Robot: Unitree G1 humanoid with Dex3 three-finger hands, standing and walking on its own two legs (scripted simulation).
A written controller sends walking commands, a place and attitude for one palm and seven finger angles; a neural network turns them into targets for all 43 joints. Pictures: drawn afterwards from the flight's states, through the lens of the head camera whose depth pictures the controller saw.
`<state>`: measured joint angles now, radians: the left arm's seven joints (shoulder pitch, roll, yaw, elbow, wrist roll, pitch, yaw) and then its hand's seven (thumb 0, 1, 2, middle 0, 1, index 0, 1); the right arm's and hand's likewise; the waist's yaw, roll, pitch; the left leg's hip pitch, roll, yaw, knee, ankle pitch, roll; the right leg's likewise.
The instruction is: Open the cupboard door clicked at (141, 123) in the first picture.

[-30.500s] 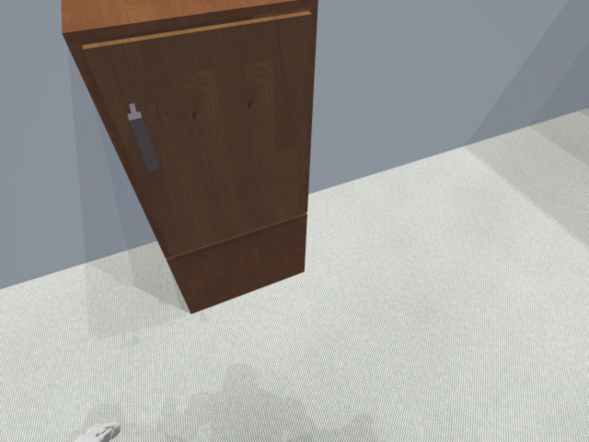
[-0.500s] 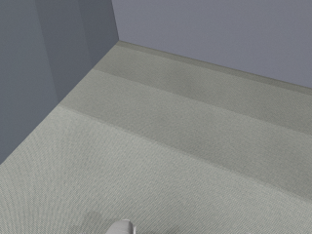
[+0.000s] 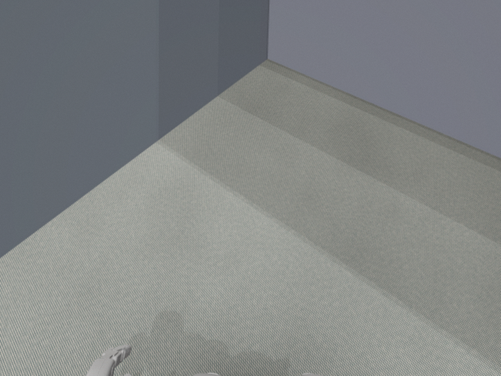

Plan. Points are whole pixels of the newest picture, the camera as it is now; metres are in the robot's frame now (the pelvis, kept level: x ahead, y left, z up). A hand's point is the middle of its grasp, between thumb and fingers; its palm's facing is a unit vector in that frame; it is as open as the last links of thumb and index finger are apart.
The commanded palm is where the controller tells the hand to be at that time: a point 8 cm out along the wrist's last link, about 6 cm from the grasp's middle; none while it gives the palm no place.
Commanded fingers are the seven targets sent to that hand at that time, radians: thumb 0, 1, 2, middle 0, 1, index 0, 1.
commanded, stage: turn to face it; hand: left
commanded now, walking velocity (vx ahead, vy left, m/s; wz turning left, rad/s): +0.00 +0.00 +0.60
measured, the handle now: out of the picture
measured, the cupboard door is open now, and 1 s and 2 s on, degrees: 39 39 39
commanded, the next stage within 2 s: none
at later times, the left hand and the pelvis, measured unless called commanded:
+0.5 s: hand out of the picture -0.04 +0.22 -0.19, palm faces +0.36 -0.90 -0.24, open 7.4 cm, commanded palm none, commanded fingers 0.00 0.90 0.90 -0.20 -0.30 -0.20 -0.30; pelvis +0.00 +0.00 -0.01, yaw +20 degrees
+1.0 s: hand out of the picture +0.02 +0.20 -0.14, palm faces +0.53 -0.80 -0.29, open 7.4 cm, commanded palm none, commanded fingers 0.00 0.90 0.90 -0.20 -0.30 -0.20 -0.30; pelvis +0.03 -0.03 +0.00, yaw +36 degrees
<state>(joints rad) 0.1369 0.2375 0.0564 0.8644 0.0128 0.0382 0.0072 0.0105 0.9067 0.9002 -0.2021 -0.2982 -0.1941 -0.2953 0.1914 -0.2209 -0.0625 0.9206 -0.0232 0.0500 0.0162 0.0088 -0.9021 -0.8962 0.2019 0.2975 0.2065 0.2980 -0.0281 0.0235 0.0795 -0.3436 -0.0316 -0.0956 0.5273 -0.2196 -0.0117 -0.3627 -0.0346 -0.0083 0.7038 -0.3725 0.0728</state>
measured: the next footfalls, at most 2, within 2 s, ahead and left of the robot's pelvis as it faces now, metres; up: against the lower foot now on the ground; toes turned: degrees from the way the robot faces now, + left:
right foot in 0.02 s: +0.04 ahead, -0.13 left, +0.00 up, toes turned +0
left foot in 0.46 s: +0.01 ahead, +0.12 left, +0.00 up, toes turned +24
